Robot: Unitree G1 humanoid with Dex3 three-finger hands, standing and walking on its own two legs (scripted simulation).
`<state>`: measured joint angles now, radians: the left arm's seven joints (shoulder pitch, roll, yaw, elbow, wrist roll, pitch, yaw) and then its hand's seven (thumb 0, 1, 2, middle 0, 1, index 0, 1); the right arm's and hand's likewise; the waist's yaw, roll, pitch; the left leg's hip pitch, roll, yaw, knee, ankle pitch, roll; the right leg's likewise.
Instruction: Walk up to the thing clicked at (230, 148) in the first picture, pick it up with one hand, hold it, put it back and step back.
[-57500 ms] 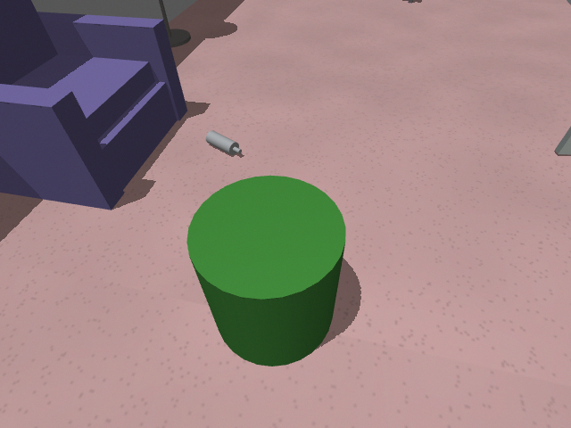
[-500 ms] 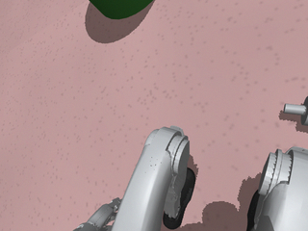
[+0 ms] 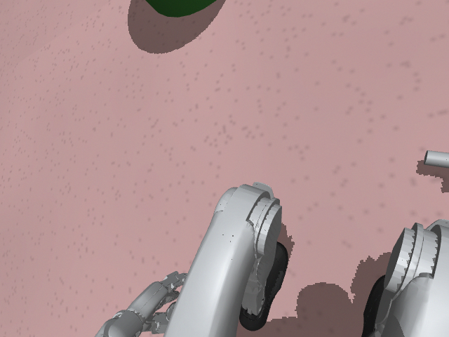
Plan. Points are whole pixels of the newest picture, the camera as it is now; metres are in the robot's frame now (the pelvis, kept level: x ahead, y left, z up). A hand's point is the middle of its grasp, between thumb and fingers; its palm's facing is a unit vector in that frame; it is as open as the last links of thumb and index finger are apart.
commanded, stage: close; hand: right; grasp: from above
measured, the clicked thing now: out of the picture +0.41 -0.33 -0.26
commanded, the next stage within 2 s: settle in 1.92 s
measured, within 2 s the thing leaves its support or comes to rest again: neither
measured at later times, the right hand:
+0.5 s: hand out of the picture +0.39 -0.34 -0.22, palm faces -0.39 +0.07 -0.92, open 12.0 cm
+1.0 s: hand out of the picture +0.39 -0.34 -0.23, palm faces -0.44 +0.15 -0.88, open 10.9 cm
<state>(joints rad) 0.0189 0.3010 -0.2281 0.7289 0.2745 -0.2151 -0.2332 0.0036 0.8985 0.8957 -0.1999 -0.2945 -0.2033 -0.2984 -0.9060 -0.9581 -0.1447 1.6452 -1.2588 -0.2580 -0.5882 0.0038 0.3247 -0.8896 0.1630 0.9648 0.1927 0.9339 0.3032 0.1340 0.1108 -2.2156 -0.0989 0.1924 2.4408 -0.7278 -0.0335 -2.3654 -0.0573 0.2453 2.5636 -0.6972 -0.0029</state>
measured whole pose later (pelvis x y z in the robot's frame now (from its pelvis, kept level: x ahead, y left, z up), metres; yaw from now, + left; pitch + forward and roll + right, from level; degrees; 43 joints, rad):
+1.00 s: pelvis -0.01 +0.00 +0.00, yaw +1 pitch +24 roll +13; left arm 0.04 0.30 -0.28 0.72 0.29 -0.16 -0.23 0.00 0.90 0.90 -0.20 -0.29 -0.20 -0.30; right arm -0.81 -0.96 -0.15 1.56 -1.32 -0.39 -0.59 0.00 0.05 -0.75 0.35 0.90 0.41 0.84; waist 0.29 0.15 0.13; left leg -2.19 -0.11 0.21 2.43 -0.71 -0.04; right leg -2.34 -0.06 0.27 2.57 -0.70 0.00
